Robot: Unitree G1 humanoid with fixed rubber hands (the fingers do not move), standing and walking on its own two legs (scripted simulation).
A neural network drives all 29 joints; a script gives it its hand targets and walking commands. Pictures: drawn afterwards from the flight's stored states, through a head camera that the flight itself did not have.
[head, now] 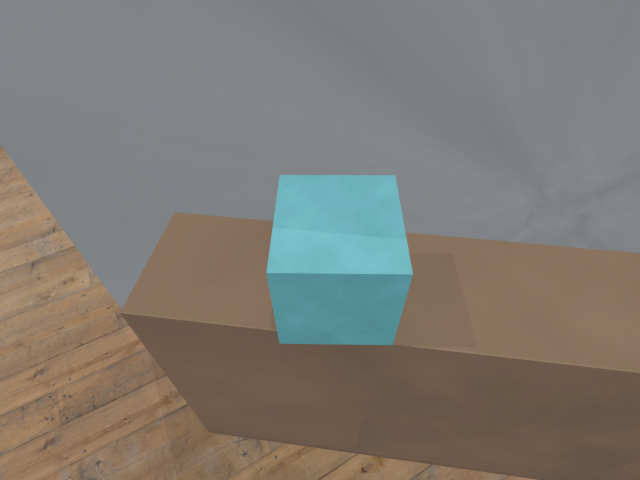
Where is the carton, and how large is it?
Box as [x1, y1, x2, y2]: [266, 175, 412, 344]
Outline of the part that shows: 280,175 266,272 279,343 392,344 412,275 395,176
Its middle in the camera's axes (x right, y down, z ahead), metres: +0.03 +0.04 +0.60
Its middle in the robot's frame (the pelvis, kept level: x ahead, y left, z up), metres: +0.43 +0.00 +0.00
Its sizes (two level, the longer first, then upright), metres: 0.187 0.177 0.185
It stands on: a pedestal, 0.68 m high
